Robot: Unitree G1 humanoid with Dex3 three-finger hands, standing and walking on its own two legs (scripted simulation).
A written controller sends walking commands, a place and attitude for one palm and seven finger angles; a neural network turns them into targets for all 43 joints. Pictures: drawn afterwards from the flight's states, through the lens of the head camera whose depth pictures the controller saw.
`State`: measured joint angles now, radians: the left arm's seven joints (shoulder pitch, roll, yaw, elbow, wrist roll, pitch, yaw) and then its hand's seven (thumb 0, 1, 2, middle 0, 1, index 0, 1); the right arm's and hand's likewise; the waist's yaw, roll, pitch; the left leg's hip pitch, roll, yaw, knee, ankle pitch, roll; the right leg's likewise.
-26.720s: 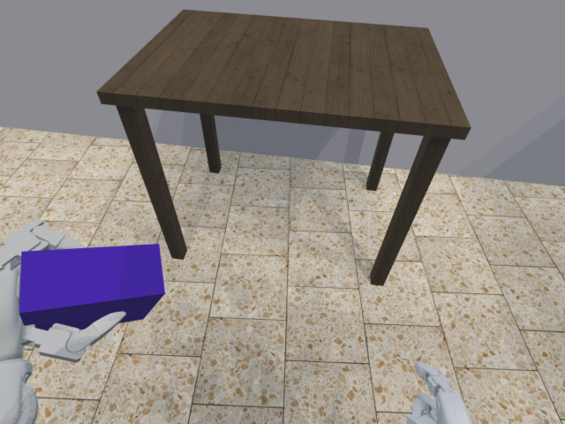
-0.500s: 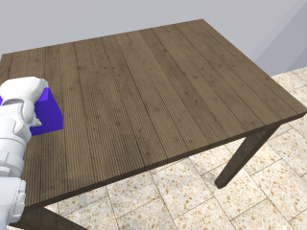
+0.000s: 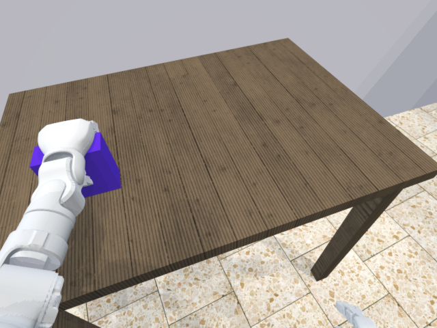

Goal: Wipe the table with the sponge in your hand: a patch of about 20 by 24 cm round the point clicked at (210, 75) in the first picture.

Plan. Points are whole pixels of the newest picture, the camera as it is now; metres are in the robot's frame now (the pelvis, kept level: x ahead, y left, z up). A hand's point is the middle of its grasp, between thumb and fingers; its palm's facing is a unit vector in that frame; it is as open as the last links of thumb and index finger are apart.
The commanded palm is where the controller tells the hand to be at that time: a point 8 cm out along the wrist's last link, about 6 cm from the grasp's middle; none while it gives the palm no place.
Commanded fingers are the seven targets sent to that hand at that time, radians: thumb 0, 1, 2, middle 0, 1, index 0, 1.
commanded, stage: wipe back along the middle lane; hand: left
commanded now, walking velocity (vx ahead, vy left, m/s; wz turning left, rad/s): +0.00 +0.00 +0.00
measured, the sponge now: (84, 174) +0.39 +0.30 +0.06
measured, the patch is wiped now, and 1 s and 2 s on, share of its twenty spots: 0.35 0.50 0.70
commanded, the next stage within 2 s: slide across to the third lane in 1.70 s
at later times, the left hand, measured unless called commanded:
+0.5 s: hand (87, 173) +0.36 +0.27 +0.10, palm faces -0.03 -0.01 -1.00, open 9.4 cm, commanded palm +0.33 +0.26 +0.14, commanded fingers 0.00 0.10 1.30 -1.20 -1.60 -1.20 -1.60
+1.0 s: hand (92, 189) +0.33 +0.25 +0.10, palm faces +0.03 -0.01 -1.00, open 9.4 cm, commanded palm +0.29 +0.23 +0.13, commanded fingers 0.00 0.10 1.30 -1.20 -1.60 -1.20 -1.60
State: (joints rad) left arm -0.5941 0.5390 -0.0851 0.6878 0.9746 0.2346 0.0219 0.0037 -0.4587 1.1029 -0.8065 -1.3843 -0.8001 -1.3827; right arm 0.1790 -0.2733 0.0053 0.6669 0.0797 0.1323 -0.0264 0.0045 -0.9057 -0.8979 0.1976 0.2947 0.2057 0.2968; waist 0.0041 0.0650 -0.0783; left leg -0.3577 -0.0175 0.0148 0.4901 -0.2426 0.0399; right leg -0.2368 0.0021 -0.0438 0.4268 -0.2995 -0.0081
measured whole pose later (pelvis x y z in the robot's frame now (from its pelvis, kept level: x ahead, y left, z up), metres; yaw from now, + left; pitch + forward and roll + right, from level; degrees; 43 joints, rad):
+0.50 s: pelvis +0.00 -0.02 +0.00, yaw +0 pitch +4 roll +0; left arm -0.38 0.52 -0.10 0.42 0.95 0.30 0.01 0.01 -0.45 1.10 -0.79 -1.39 -0.79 -1.39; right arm 0.15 -0.30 0.00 0.65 0.09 0.17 -0.02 0.01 -0.91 -0.90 0.20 0.29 0.20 0.30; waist 0.02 0.08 -0.08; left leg -0.30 0.00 0.01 0.48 -0.25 0.02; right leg -0.19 0.02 -0.04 0.43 -0.31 -0.03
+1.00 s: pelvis +0.00 -0.01 +0.00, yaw +0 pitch +3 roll +0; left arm -0.23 0.46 -0.15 0.21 0.95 0.39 0.04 0.02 -0.44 1.10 -0.78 -1.41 -0.78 -1.40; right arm 0.13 -0.29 0.01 0.62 0.09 0.17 0.00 0.01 -0.91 -0.90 0.20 0.29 0.20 0.30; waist 0.05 0.10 -0.09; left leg -0.29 -0.01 0.02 0.50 -0.25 0.02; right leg -0.19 0.01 -0.04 0.47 -0.33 -0.02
